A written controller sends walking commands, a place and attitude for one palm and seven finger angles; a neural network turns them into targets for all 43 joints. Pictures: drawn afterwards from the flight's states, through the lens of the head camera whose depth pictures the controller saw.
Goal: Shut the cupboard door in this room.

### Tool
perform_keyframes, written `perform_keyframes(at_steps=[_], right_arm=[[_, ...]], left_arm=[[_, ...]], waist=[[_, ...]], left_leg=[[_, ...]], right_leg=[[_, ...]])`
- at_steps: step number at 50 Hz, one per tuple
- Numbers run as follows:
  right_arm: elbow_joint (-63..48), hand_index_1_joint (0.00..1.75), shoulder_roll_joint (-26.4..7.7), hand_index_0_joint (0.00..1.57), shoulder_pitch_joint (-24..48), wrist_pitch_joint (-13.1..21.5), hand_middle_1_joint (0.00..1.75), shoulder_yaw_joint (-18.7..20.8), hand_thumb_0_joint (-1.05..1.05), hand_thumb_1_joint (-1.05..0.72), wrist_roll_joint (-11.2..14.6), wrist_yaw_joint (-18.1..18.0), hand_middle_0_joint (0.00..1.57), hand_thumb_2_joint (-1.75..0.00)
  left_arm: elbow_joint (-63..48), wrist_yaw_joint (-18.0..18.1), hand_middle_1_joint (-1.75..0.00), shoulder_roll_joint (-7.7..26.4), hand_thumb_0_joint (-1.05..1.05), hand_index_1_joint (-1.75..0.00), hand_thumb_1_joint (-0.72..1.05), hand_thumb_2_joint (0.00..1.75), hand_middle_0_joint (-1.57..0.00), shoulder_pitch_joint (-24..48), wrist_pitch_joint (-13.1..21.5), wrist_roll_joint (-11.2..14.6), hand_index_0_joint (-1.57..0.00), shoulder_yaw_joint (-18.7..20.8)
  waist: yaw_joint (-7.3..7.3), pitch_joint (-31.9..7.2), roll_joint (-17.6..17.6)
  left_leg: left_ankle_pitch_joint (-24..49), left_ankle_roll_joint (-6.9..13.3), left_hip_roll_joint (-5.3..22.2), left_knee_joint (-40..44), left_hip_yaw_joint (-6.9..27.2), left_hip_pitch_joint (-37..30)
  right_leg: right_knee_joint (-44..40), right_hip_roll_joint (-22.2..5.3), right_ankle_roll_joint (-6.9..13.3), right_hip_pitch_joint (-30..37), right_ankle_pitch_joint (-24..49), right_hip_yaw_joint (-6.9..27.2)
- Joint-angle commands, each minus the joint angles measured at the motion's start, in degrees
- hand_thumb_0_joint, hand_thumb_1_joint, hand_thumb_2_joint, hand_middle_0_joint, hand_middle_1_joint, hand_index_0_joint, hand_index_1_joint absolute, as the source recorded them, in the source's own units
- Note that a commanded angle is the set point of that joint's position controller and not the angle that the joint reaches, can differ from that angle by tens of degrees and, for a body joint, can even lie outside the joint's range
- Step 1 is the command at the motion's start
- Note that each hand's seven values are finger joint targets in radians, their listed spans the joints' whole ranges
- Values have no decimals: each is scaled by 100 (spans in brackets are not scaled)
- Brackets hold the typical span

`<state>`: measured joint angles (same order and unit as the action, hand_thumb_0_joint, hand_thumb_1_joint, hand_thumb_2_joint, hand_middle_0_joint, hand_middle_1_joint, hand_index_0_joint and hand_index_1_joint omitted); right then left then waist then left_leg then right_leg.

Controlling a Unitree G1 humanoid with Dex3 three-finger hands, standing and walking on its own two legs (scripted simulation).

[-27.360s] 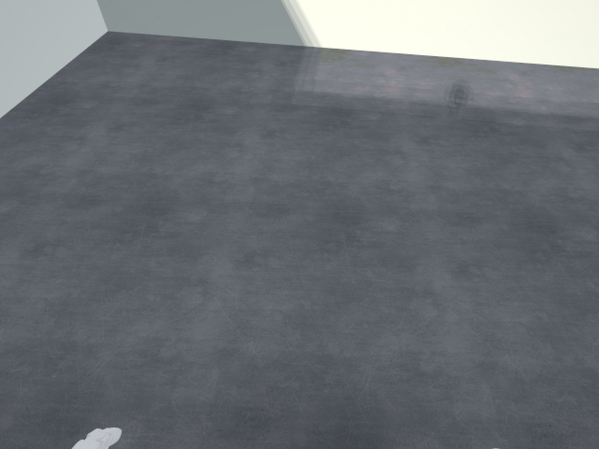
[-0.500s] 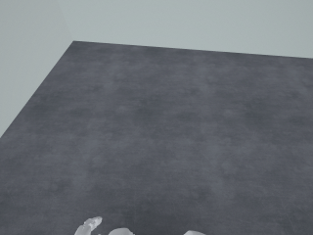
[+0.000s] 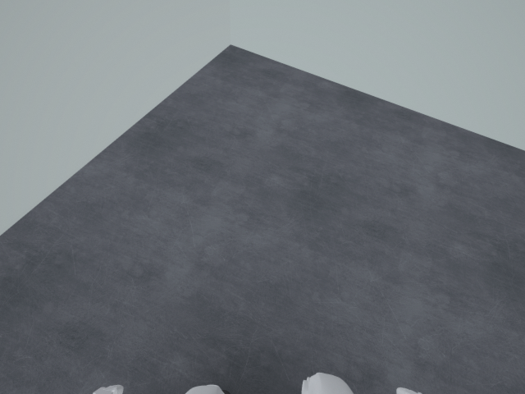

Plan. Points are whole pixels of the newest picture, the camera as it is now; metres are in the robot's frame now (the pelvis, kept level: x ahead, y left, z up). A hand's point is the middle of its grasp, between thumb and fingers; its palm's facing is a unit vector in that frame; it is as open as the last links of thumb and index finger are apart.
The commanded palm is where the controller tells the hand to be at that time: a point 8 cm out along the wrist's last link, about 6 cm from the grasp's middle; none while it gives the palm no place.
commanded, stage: walk to a spot facing it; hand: left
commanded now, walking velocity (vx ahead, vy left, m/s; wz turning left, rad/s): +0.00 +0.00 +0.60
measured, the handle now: out of the picture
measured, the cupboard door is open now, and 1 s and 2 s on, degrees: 88 88 88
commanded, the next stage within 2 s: none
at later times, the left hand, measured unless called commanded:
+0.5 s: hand out of the picture +0.02 +0.13 -0.14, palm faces +0.31 -0.91 -0.27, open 7.4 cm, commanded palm none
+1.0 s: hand out of the picture -0.09 +0.18 -0.16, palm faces +0.60 -0.75 -0.28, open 7.4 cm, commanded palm none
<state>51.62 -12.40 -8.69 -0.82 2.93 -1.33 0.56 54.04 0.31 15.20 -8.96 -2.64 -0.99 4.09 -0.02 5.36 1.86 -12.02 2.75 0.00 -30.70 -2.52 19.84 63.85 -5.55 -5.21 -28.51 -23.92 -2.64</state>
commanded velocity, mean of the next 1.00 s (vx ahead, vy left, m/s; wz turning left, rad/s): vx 0.00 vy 0.00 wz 0.60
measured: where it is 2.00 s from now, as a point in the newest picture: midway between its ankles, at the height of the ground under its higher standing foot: outside the picture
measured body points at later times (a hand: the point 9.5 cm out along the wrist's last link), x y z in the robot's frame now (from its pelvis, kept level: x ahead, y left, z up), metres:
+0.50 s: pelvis +0.00 -0.08 +0.01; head +0.05 -0.10 +0.46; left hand +0.00 +0.17 -0.12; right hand +0.15 -0.32 -0.15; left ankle -0.08 +0.07 -0.65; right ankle +0.02 -0.17 -0.73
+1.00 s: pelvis -0.03 -0.06 +0.00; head +0.00 -0.03 +0.45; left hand -0.13 +0.21 -0.13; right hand +0.20 -0.20 -0.13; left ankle -0.10 +0.04 -0.73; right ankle +0.06 -0.18 -0.69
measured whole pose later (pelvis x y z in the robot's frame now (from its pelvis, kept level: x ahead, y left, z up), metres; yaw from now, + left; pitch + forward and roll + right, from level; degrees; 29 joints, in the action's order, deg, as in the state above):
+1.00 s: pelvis -0.03 -0.06 +0.00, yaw +37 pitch +0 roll +0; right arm 52.0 -12.9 -7.7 -2.3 3.0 -1.3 1.1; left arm 51.6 0.2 15.8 -8.9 -3.3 -0.6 3.4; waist -0.2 5.6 0.9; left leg -14.0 0.5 -1.6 -28.2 3.4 13.8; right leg 53.4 -5.2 -5.7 -25.4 -25.1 -1.4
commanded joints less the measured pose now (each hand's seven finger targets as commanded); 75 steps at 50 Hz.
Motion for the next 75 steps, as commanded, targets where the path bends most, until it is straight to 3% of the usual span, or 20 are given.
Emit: perform_keyframes(at_steps=[1, 6, 10, 11, 12, 13, 18, 27, 33, 34, 36, 38, 42, 49, 53, 54, 56, 61, 70, 75], right_arm=[[-272, 30, -1190, 20, -395, 50, 30, 344, 0, -90, 18, -81, 20, -90], [-250, 30, -1260, 20, -384, -39, 30, 424, 0, -90, -5, -57, 20, -90], [-359, 30, -1205, 20, 2, -109, 30, 460, 0, -90, 29, -28, 20, -90], [-418, 30, -1043, 20, 58, -119, 30, 447, 0, -90, 68, -7, 20, -90], [-510, 30, -634, 20, -38, -126, 30, 384, 0, -90, 115, 38, 20, -90], [-598, 30, -781, 20, 122, -130, 30, 419, 0, -90, 45, 47, 20, -90], [-110, 30, -638, 20, -284, -273, 30, 371, 0, -90, 3, 141, 20, -90], [-297, 30, -562, 20, 570, -235, 30, 198, 0, -90, 67, 128, 20, -90], [-288, 30, -698, 20, 189, -127, 30, 169, 0, -90, 76, 90, 20, -90], [-233, 30, -881, 20, -58, -84, 30, 225, 0, -90, 61, 93, 20, -90], [-129, 30, -1923, 20, -710, -52, 30, 480, 0, -90, 50, 37, 20, -90], [7, 30, -1696, 20, -733, -59, 30, 428, 0, -90, 37, -92, 20, -90], [-299, 30, -1326, 20, 163, -21, 30, 299, 0, -90, 41, -82, 20, -90], [-311, 30, -1375, 20, -8, -79, 30, 390, 0, -90, 3, -46, 20, -90], [-409, 30, -1332, 20, 227, -118, 30, 434, 0, -90, 20, -46, 20, -90], [-437, 30, -1213, 20, 232, -113, 30, 420, 0, -90, 57, -38, 20, -90], [-654, 30, -690, 20, 136, -87, 30, 329, 0, -90, 90, 18, 20, -90], [-205, 30, -763, 20, -138, -295, 30, 361, 0, -90, 12, 142, 20, -90], [-301, 30, -556, 20, 405, -218, 30, 197, 0, -90, 84, 151, 20, -90], [-166, 30, -811, 20, -315, -63, 30, 233, 0, -90, 71, 112, 20, -90]], left_arm=[[-540, 40, -30, 301, 0, -30, 90, 90, -20, 88, 122, 31, -20, 63], [-675, 69, -30, 269, 0, -30, 90, 90, -20, 183, 139, 71, -20, 25], [-572, 89, -30, 371, 0, -30, 90, 90, -20, -466, 206, 98, -20, 48], [-539, 115, -30, 570, 0, -30, 90, 90, -20, -757, 246, 70, -20, 91], [-590, 166, -30, 1128, 0, -30, 90, 90, -20, -818, 316, -38, -20, 186], [-726, 174, -30, 1290, 0, -30, 90, 90, -20, -559, 289, -24, -20, 176], [-879, 167, -30, 532, 0, -30, 90, 90, -20, 184, 365, -9, -20, 11], [-448, 144, -30, 922, 0, -30, 90, 90, -20, -781, 318, -64, -20, 120], [-370, 101, -30, 1074, 0, -30, 90, 90, -20, -619, 236, -29, -20, 207], [-390, 81, -30, 1025, 0, -30, 90, 90, -20, -592, 212, 12, -20, 213], [-814, 21, -30, 441, 0, -30, 90, 90, -20, -217, 171, 27, -20, 35], [-806, 95, -30, 465, 0, -30, 90, 90, -20, 351, 79, 20, -20, 44], [-540, -2, -30, 556, 0, -30, 90, 90, -20, -97, 80, 33, -20, 86], [-771, 32, -30, 448, 0, -30, 90, 90, -20, 175, 89, 52, -20, 35], [-717, 44, -30, 458, 0, -30, 90, 90, -20, -369, 185, 77, -20, 38], [-674, 64, -30, 572, 0, -30, 90, 90, -20, -625, 245, 70, -20, 71], [-729, 135, -30, 1386, 0, -30, 90, 90, -20, -767, 318, -47, -20, 192], [-973, 152, -30, 671, 0, -30, 90, 90, -20, 211, 321, -23, -20, 39], [-588, 133, -30, 1063, 0, -30, 90, 90, -20, -587, 276, -71, -20, 163], [-534, 89, -30, 1044, 0, -30, 90, 90, -20, -424, 194, 12, -20, 223]], waist=[[220, -1064, -777], [266, -1061, -1042], [-56, -1130, -1046], [-213, -1162, -591], [-253, -1088, 1073], [-233, -729, 1477], [224, -334, 783], [-313, -702, 894], [-106, -1000, 965], [72, -1115, 550], [479, -1221, -1910], [507, -881, -1658], [52, -675, -1142], [174, -620, -1154], [-85, -828, -1120], [-222, -938, -800], [-323, -936, 1522], [143, -391, 726], [-312, -698, 988], [112, -1133, 475]], left_leg=[[1877, 706, 1424, 1068, 1723, -1311], [1818, 728, 1305, 922, 2160, -1151], [1447, 399, 886, 539, 2172, -274], [648, 126, 591, 113, 1992, 392], [-917, -392, -210, -1157, 1054, 1593], [-1998, -520, -304, -2371, 614, 1582], [-818, -701, 155, -3965, 465, 1383], [-1459, -776, 191, -1936, -64, 865], [-588, -553, 116, 101, -428, -447], [210, -443, 235, 795, -273, -1249], [3863, 802, 2471, 935, 2304, -2602], [3582, 969, 2139, 841, 2074, -1934], [2482, 545, 1289, 969, 1241, -1276], [1706, 660, 1210, 994, 1938, -993], [1779, 466, 946, 470, 2190, -434], [1380, 247, 722, 81, 2094, -46], [-2196, -524, -480, -2222, 603, 1554], [-960, -635, 140, -4127, 526, 1138], [-1468, -699, 178, -1663, -175, 576], [131, -491, 195, 750, -236, -1092]], right_leg=[[-531, 28, -62, -228, -48, 207], [-1578, 243, -7, 255, -280, 191], [-3396, 446, 104, 1732, 644, -6], [-4268, 110, 198, 2501, 973, 256], [-5045, -1413, 719, 3151, 772, 1896], [-5141, -2358, 1250, 2131, 962, 2343], [-4568, -1249, 1020, 1733, 2495, 358], [-4123, -1582, 1248, 2835, 3889, -103], [-3318, -1596, 905, 2483, 3635, -603], [-2731, -1481, 645, 1917, 3185, -792], [-617, -342, -11, -619, -1529, -795], [109, -303, -11, -723, -1139, -18], [-97, -150, -48, -198, -52, 71], [-1410, 156, -36, 287, -158, 100], [-3109, 429, 51, 1540, 563, -51], [-4014, 271, 82, 2227, 1122, 36], [-4821, -2236, 1093, 2936, 2049, 2277], [-4684, -1338, 1075, 1544, 1580, 515], [-4202, -1635, 1254, 2503, 3022, -138], [-2753, -1489, 654, 1927, 2834, -781]])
